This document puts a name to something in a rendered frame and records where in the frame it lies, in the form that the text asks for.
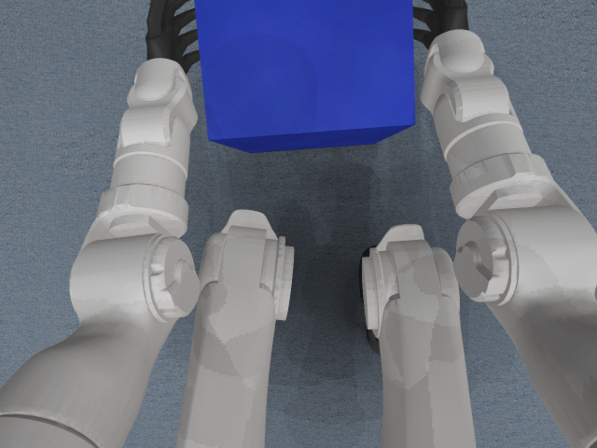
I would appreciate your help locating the right robot forearm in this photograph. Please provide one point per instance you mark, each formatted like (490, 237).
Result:
(491, 164)

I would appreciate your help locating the carton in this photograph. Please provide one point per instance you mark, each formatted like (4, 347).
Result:
(298, 74)

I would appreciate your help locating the left robot upper arm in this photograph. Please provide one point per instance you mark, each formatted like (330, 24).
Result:
(86, 391)

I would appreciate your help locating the left robot forearm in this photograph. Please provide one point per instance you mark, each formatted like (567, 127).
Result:
(147, 192)

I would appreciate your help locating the left robot hand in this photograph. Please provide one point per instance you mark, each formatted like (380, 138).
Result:
(163, 39)

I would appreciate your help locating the left robot thigh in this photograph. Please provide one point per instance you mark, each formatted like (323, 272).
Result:
(225, 399)

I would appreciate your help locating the right robot upper arm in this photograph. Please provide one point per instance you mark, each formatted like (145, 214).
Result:
(536, 269)

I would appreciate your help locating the right robot hand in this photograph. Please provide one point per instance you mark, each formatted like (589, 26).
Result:
(446, 15)

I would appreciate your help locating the robot right shin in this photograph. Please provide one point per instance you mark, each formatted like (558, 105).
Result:
(446, 277)

